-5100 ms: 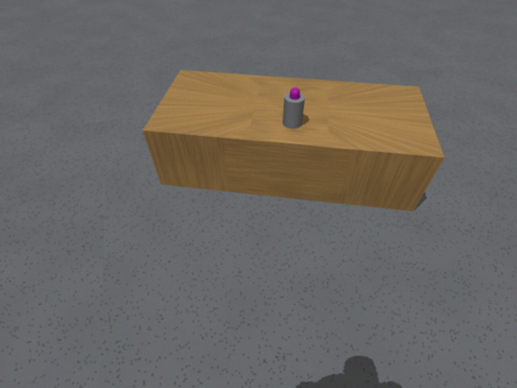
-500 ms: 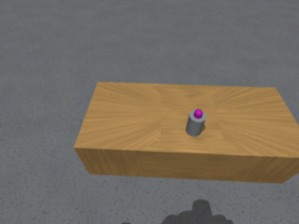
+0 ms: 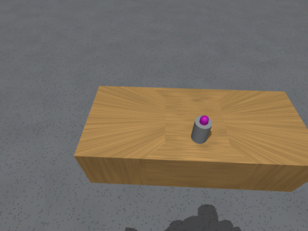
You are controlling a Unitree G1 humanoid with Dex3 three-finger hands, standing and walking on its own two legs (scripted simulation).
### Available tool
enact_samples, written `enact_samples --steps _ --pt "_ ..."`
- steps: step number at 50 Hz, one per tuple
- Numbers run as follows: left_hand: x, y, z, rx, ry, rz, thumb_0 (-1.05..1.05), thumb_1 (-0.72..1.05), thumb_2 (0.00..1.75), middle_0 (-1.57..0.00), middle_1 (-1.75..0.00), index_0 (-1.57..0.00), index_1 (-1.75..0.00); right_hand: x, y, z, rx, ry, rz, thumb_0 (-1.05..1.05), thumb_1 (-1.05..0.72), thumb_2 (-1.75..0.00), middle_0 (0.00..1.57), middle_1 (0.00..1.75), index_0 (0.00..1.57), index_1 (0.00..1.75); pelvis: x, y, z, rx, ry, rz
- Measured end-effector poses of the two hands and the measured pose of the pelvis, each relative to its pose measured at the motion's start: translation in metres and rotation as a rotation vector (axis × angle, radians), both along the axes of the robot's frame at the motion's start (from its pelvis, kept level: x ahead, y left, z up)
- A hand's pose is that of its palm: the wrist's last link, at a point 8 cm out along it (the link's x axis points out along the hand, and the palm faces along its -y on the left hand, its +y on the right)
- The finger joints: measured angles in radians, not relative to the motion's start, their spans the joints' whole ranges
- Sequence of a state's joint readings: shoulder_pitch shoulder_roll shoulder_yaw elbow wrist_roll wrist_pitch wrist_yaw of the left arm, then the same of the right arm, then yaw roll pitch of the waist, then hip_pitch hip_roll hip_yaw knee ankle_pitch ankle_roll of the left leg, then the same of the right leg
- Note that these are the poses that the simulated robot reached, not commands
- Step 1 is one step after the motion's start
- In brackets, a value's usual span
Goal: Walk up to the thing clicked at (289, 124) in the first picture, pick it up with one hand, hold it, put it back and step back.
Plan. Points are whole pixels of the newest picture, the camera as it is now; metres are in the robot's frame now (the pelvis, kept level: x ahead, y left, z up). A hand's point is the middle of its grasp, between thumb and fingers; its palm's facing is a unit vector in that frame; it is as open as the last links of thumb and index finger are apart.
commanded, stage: stand
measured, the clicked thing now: (201, 127) +0.68 -0.24 -0.33
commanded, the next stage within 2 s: none
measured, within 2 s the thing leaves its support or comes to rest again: neither
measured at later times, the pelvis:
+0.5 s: pelvis +0.00 +0.00 +0.00, yaw +0 degrees
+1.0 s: pelvis -0.01 +0.00 +0.00, yaw +0 degrees
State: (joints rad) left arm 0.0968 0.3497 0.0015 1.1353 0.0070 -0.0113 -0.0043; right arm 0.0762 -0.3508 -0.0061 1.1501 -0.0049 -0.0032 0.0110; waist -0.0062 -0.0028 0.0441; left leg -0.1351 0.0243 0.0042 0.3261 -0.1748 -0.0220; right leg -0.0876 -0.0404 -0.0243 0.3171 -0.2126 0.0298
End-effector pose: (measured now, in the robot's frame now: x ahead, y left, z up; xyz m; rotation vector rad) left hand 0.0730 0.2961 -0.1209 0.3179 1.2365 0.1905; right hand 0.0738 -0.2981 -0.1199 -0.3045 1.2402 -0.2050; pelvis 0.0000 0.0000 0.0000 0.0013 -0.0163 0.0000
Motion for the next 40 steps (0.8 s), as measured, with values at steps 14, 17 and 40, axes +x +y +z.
enact_samples --steps 14,17,40 --pt "0.006 0.000 0.003 0.007 -0.014 -0.001 0.01 0.91 0.90 -0.20 -0.30 -0.20 -0.30 0.004 0.000 -0.001 0.003 -0.015 0.001 0.01 -0.90 -0.90 0.20 0.30 0.20 0.30 0.002 -0.001 0.000 0.001 -0.008 -0.001" --pt "0.004 0.000 0.003 0.009 -0.011 0.002 0.01 0.91 0.90 -0.20 -0.30 -0.20 -0.30 0.002 0.000 -0.001 0.006 -0.009 0.002 0.01 -0.90 -0.90 0.20 0.30 0.20 0.30 0.002 -0.002 0.000 0.001 -0.008 -0.001" --pt "-0.013 0.000 0.001 0.004 0.003 0.005 0.01 0.91 0.90 -0.20 -0.30 -0.20 -0.30 -0.009 -0.001 0.001 0.000 -0.004 0.003 0.01 -0.90 -0.90 0.20 0.30 0.20 0.30 -0.005 -0.001 0.001 -0.001 -0.017 0.000"
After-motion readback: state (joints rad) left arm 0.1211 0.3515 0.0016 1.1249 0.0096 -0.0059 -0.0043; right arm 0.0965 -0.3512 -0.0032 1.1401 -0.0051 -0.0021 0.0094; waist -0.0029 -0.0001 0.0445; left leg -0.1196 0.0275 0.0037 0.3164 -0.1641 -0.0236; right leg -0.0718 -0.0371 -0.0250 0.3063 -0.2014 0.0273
